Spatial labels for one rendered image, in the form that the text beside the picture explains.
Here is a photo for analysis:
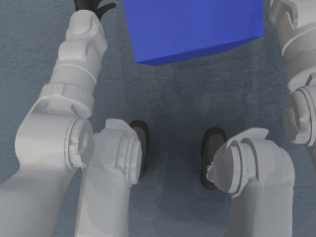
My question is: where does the carton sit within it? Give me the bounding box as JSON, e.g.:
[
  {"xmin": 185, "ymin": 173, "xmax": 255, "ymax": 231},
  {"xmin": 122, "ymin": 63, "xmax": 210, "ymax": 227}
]
[{"xmin": 122, "ymin": 0, "xmax": 265, "ymax": 66}]

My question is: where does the robot left upper arm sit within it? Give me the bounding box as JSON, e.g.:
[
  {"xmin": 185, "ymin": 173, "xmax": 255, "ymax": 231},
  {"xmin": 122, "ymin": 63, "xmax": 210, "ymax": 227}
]
[{"xmin": 0, "ymin": 113, "xmax": 96, "ymax": 237}]

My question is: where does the robot right upper arm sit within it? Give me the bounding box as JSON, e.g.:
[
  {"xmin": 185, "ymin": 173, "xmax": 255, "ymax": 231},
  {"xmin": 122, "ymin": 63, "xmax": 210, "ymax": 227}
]
[{"xmin": 282, "ymin": 84, "xmax": 316, "ymax": 173}]

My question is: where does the left robot shin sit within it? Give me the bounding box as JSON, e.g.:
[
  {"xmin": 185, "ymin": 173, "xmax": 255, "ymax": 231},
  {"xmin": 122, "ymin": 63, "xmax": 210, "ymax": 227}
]
[{"xmin": 81, "ymin": 118, "xmax": 139, "ymax": 171}]

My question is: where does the left robot forearm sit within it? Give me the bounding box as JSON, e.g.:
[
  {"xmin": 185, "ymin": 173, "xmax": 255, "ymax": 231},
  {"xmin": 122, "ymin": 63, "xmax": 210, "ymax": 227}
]
[{"xmin": 15, "ymin": 10, "xmax": 108, "ymax": 157}]

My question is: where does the right robot forearm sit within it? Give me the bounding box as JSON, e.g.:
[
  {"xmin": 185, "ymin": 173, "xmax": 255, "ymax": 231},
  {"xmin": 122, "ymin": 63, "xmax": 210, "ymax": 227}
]
[{"xmin": 269, "ymin": 0, "xmax": 316, "ymax": 92}]

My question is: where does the left robot hand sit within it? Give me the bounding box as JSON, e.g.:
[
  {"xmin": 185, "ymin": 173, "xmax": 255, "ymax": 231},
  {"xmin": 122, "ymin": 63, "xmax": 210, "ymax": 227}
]
[{"xmin": 74, "ymin": 0, "xmax": 117, "ymax": 22}]

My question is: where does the robot right foot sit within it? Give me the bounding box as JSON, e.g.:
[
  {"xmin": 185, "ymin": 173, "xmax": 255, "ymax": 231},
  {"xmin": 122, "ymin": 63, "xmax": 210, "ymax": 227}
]
[{"xmin": 199, "ymin": 126, "xmax": 227, "ymax": 191}]

